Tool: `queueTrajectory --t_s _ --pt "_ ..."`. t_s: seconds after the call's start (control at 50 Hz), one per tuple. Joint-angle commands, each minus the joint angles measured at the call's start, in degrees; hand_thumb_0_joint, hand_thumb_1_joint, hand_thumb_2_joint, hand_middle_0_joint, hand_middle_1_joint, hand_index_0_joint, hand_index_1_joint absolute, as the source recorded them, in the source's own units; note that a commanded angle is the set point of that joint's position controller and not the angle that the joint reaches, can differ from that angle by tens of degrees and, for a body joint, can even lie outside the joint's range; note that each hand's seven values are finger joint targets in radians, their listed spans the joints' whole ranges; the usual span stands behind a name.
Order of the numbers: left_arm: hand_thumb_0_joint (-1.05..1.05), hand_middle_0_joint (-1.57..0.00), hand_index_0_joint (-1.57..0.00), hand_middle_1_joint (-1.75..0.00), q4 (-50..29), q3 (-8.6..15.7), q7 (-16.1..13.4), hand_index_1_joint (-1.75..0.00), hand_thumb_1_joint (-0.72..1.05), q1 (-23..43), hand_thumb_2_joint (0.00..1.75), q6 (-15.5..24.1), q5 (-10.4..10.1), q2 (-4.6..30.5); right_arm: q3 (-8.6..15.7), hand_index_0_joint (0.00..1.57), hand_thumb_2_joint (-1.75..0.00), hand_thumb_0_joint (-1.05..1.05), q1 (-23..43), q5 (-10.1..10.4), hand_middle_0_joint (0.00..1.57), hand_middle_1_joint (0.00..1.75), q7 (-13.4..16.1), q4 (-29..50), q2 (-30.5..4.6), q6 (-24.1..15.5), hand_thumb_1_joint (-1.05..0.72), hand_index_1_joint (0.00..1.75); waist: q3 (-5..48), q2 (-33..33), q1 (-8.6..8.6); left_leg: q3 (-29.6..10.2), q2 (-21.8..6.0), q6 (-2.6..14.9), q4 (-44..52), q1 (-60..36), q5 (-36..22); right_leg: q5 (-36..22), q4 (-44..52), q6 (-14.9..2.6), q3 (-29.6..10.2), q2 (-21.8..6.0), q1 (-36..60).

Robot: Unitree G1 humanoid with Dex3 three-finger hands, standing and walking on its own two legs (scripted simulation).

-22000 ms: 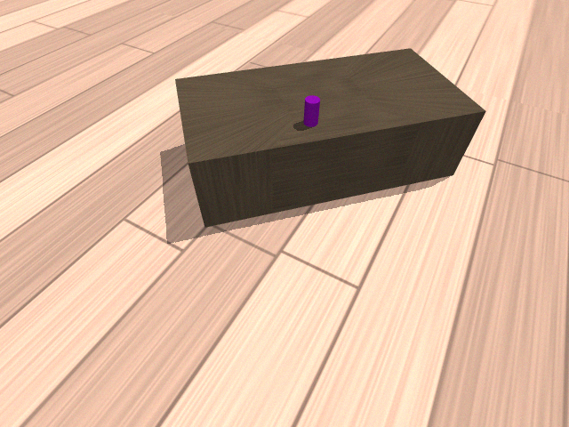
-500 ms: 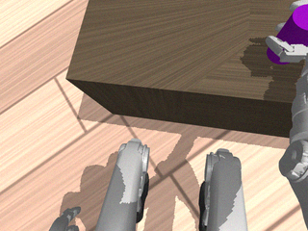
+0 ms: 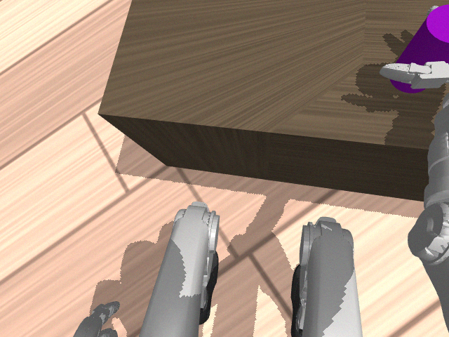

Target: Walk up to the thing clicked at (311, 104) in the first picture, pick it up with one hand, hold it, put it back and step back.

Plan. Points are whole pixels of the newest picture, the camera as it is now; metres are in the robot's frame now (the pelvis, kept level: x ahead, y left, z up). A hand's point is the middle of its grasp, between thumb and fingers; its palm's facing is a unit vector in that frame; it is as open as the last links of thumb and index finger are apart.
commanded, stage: withdraw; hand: right
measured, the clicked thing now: (428, 53) +0.55 -0.24 +0.01
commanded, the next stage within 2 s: rise in 0.22 s
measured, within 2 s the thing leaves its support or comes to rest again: neither
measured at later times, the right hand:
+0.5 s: hand out of the picture +0.52 -0.33 +0.14, palm faces +0.31 +0.91 -0.29, open 17.0 cm
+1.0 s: hand out of the picture +0.40 -0.32 +0.21, palm faces +0.27 +0.89 -0.36, open 17.3 cm
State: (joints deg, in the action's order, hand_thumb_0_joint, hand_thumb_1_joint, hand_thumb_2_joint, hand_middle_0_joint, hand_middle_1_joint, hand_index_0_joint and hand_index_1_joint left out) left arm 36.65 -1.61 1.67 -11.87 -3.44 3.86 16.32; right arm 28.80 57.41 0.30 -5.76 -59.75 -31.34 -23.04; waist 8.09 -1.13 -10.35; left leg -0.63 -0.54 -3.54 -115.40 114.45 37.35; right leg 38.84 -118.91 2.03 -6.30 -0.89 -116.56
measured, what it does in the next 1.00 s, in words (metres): rises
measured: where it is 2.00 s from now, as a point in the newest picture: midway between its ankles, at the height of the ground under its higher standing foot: (250, 308)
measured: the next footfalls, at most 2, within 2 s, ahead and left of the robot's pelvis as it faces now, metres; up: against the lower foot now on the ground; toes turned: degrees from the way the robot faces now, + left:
none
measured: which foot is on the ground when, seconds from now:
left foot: down 0.00-1.00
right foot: down 0.00-1.00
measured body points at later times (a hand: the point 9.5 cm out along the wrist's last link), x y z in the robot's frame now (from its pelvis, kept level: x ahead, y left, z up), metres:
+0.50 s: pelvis +0.02 +0.00 +0.13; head +0.21 -0.04 +0.53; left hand +0.09 +0.28 +0.01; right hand +0.50 -0.38 +0.16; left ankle +0.09 +0.15 -0.40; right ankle +0.07 -0.13 -0.40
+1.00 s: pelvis +0.06 -0.02 +0.28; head +0.15 -0.06 +0.72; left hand +0.13 +0.25 +0.18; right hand +0.38 -0.37 +0.23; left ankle +0.09 +0.15 -0.40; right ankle +0.07 -0.13 -0.40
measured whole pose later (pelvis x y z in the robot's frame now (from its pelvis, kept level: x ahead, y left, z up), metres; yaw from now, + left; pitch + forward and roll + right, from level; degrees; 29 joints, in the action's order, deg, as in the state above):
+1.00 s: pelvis +0.06 -0.02 +0.28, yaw -2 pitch +16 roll +4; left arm 34.3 -1.4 -2.5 -20.1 -6.9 -3.1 15.1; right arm 15.9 17.9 -1.2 5.3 -46.9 -26.3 0.7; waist 5.6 -0.1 -5.3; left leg 0.3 -0.6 -2.6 -51.6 45.0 22.6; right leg 26.7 -58.8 0.1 -2.1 -3.5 -48.2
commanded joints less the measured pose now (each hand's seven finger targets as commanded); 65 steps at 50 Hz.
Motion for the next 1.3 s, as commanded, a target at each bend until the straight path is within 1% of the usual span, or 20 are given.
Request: queueTrajectory --t_s 0.0,0.1,0.16,0.22,0.28,0.32,0.34,0.38,0.42,0.48,0.5,0.58,0.64,0.74,0.86,0.9,1.02,1.14,1.16,1.28 --pt "0.00 -0.20 -0.20 -0.30 -2.2 4.3 -1.0 -0.30 0.90 -11.2 0.89 0.2 -0.3 12.4 3.3 0.22 -0.22 0.00 28.3 1.0 0.23 0.21 0.4 19.6 -20.7 -3.6 0.29 0.21 44.1 -12.6 0.51 4.3 0.4 5.43 13.2 -24.5 -11.5 -10.8 16.2 -2.73 4.1 -0.3 31.6" --pt "0.00 -0.20 -0.19 -0.30 -2.4 5.8 -2.1 -0.30 0.89 -12.3 0.89 -0.5 -1.1 13.9 5.2 0.11 -0.10 0.00 27.1 1.0 0.11 0.09 -0.6 22.2 -25.0 0.1 0.41 0.09 50.3 -13.7 1.00 3.9 0.7 5.34 17.1 -31.6 -13.2 -13.2 20.2 -2.66 3.8 -0.7 38.2" --pt "0.00 -0.20 -0.19 -0.30 -1.8 5.8 -2.8 -0.30 0.89 -12.2 0.90 -0.7 -2.1 13.8 4.8 0.07 -0.07 0.00 23.3 1.5 0.07 0.06 -2.1 19.7 -24.7 2.8 0.46 0.06 46.5 -13.3 1.28 4.1 0.8 5.40 20.4 -32.2 -12.1 -12.6 23.7 -2.60 3.4 -0.8 40.2" --pt "0.00 -0.20 -0.20 -0.30 -0.5 4.3 -2.8 -0.30 0.89 -11.6 0.90 0.1 -2.9 11.4 3.2 0.06 -0.07 0.00 15.1 2.7 0.06 0.06 -4.5 9.9 -19.6 4.9 0.52 0.06 36.4 -7.5 0.34 4.7 1.3 5.16 24.2 -31.4 -10.4 -10.5 25.7 -3.28 3.0 -0.9 36.2" --pt "0.00 -0.20 -0.20 -0.30 -1.9 5.1 -3.0 -0.30 0.89 -11.3 0.89 0.7 -3.6 13.0 7.1 0.06 -0.06 0.00 13.9 4.0 0.06 0.05 -6.4 15.6 -26.4 4.7 0.51 0.05 38.8 -7.8 2.24 3.9 1.2 5.09 26.5 -36.9 -13.0 -13.3 27.1 -3.50 3.4 -1.0 38.6" --pt "0.00 -0.20 -0.20 -0.29 -1.9 4.5 -2.6 -0.29 0.88 -10.4 0.88 1.4 -3.9 11.6 3.9 0.06 -0.08 0.00 8.5 5.7 0.05 0.05 -8.2 9.1 -18.0 5.2 0.42 0.05 32.3 -5.7 0.63 4.6 1.3 5.11 27.4 -34.9 -13.2 -14.0 28.6 -3.41 2.5 -1.3 38.7" --pt "0.00 -0.21 -0.20 -0.30 -3.3 5.1 -2.2 -0.30 0.87 -11.4 0.90 -0.4 -3.8 12.4 4.7 0.06 -0.10 0.00 4.1 -5.2 0.05 0.06 -4.8 5.3 -32.4 9.3 0.39 0.06 34.3 -6.7 5.23 3.8 2.0 5.16 30.5 -39.5 -14.3 -16.3 32.8 -3.19 3.6 -1.4 44.9" --pt "0.00 -0.20 -0.20 -0.30 -5.1 4.5 -1.4 -0.31 0.86 -11.2 0.90 -1.4 -4.3 10.7 0.8 0.06 -0.08 0.00 11.6 -3.9 0.05 0.06 -1.5 13.3 -24.4 10.8 0.45 0.06 36.0 -7.8 2.29 3.8 1.7 5.01 32.5 -41.3 -17.4 -19.4 34.3 -3.01 2.9 -1.8 50.5" --pt "0.00 -0.20 -0.19 -0.30 -5.6 5.3 -1.0 -0.30 0.86 -11.8 0.91 -2.3 -4.3 11.6 2.1 0.06 -0.07 0.00 9.8 -5.0 0.04 0.06 0.2 15.6 -28.4 12.2 0.51 0.06 37.7 -9.2 4.58 3.4 1.8 4.91 35.8 -47.2 -17.8 -19.4 37.7 -2.87 3.1 -1.6 53.2" --pt "0.00 -0.20 -0.19 -0.30 -6.3 4.7 -1.1 -0.31 0.87 -12.6 0.92 -2.6 -4.6 11.4 4.9 0.06 -0.07 0.00 14.4 -7.2 0.04 0.06 3.9 20.0 -37.4 13.1 0.50 0.06 42.5 -12.0 4.89 2.7 1.7 4.25 40.0 -53.8 -21.9 -23.9 40.1 -2.83 3.6 -2.0 60.7" --pt "0.00 -0.20 -0.20 -0.29 -6.0 4.5 -1.3 -0.30 0.89 -12.8 0.90 -2.8 -4.5 10.7 3.4 0.05 -0.06 0.00 16.3 -7.4 0.05 0.05 4.8 20.8 -35.9 13.0 0.55 0.05 42.5 -13.1 4.03 2.5 1.7 4.10 41.8 -55.4 -23.2 -25.3 41.0 -2.81 4.2 -1.9 63.1" --pt "0.00 -0.20 -0.20 -0.29 -2.8 3.9 -2.4 -0.30 0.90 -13.7 0.90 -3.1 -4.2 9.8 0.3 0.06 -0.10 0.00 8.3 -7.9 0.06 0.07 8.2 5.0 -29.6 14.7 0.47 0.07 26.5 -9.7 2.29 3.2 2.1 4.25 49.3 -56.5 -22.0 -23.2 48.2 -2.84 4.1 -1.6 64.1" --pt "0.00 -0.20 -0.20 -0.29 -3.2 4.4 -2.7 -0.30 0.90 -13.7 0.90 -3.0 -4.0 11.2 -0.7 0.06 -0.09 0.00 7.7 -7.5 0.06 0.06 9.1 5.1 -28.5 15.1 0.49 0.06 25.9 -11.7 3.08 3.5 2.2 4.57 53.1 -58.7 -22.0 -24.1 53.0 -2.22 4.2 -1.7 70.7" --pt "0.00 -0.20 -0.20 -0.29 -4.6 4.2 -2.7 -0.30 0.90 -13.4 0.90 -2.7 -4.7 10.2 -5.3 0.06 -0.07 0.00 -7.6 -5.3 0.06 0.06 9.3 -1.3 -18.1 17.8 0.52 0.06 18.9 -7.6 3.05 4.9 2.9 4.80 58.9 -63.7 -25.5 -29.2 59.8 -1.90 3.0 -2.3 75.5" --pt "0.00 -0.20 -0.20 -0.29 -7.2 4.5 -3.6 -0.30 0.90 -11.3 0.90 -2.2 -6.4 9.5 -10.5 0.06 -0.07 0.00 -17.9 -2.2 0.06 0.06 10.3 13.5 -10.8 20.1 0.52 0.06 19.2 -8.3 5.39 5.5 2.8 5.00 65.3 -72.6 -26.0 -29.3 68.5 -1.37 2.6 -2.5 84.9" --pt "0.00 -0.20 -0.20 -0.29 -8.2 4.5 -4.2 -0.30 0.90 -10.1 0.90 -1.8 -6.9 9.2 -10.0 0.05 -0.04 0.00 -24.8 -1.4 0.05 0.05 11.4 23.1 -11.4 20.5 0.57 0.05 19.5 -9.7 7.48 5.7 2.5 5.17 67.0 -76.2 -25.5 -28.7 71.7 -0.94 2.3 -2.2 87.6" --pt "0.00 -0.20 -0.20 -0.29 -8.5 3.2 -7.3 -0.30 0.90 -7.5 0.90 0.2 -7.1 6.7 -11.0 0.05 -0.05 0.00 -39.0 0.5 0.05 0.05 15.1 36.1 -7.5 21.4 0.55 0.05 13.6 -10.7 8.79 5.4 1.8 5.13 70.9 -81.5 -25.5 -28.0 76.7 -0.22 2.1 -2.4 91.5" --pt "0.00 -0.20 -0.20 -0.29 -10.0 2.9 -8.7 -0.30 0.90 -3.9 0.90 2.3 -6.7 4.3 -18.9 0.05 -0.03 0.00 -49.3 1.5 0.05 0.05 15.1 42.0 4.5 22.7 0.59 0.05 6.9 -7.9 7.91 5.4 1.6 4.75 73.6 -85.3 -27.4 -30.1 78.8 -0.34 3.5 -2.2 92.4" --pt "0.00 -0.20 -0.20 -0.29 -10.4 3.3 -8.6 -0.30 0.90 -4.0 0.90 2.8 -6.6 4.1 -22.1 0.05 -0.03 0.00 -56.2 1.6 0.05 0.05 14.6 40.2 10.0 23.2 0.59 0.05 5.9 -5.4 7.71 5.7 1.8 4.62 73.8 -85.6 -27.6 -30.2 79.0 -0.46 3.7 -2.1 92.1" --pt "0.00 -0.20 -0.20 -0.29 -12.9 3.7 -8.7 -0.30 0.90 0.0 0.90 5.0 -6.6 3.1 -26.7 0.05 -0.05 0.00 -69.9 1.8 0.05 0.05 13.9 52.3 13.3 26.1 0.57 0.05 5.8 1.2 8.66 6.1 2.0 3.74 74.8 -89.8 -32.0 -34.6 77.3 -1.59 6.3 -1.1 92.7"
